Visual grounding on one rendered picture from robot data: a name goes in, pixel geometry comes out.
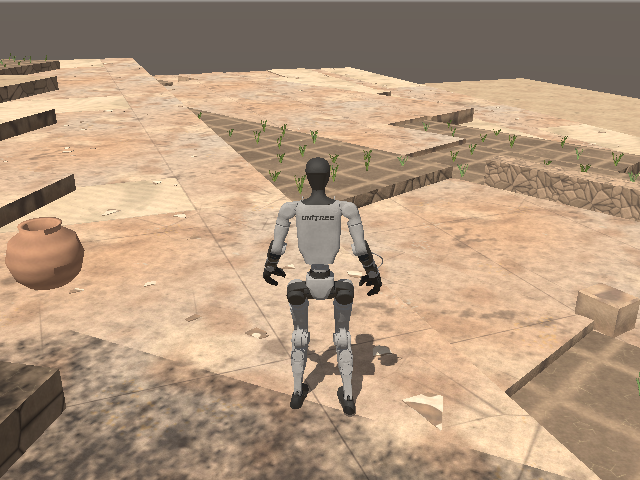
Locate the robot left forearm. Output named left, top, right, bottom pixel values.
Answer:
left=264, top=240, right=281, bottom=272

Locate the robot left upper arm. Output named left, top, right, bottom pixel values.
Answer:
left=270, top=201, right=298, bottom=255

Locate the robot right forearm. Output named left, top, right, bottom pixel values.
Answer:
left=358, top=240, right=379, bottom=278

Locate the right robot hand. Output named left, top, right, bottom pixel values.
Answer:
left=359, top=273, right=382, bottom=296

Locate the left robot shin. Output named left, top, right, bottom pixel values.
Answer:
left=291, top=330, right=308, bottom=396

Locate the left robot hand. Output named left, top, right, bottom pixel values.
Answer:
left=263, top=267, right=286, bottom=286

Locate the robot right upper arm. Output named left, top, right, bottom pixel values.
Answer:
left=339, top=201, right=368, bottom=256

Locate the right robot foot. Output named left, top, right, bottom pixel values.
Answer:
left=337, top=386, right=355, bottom=415

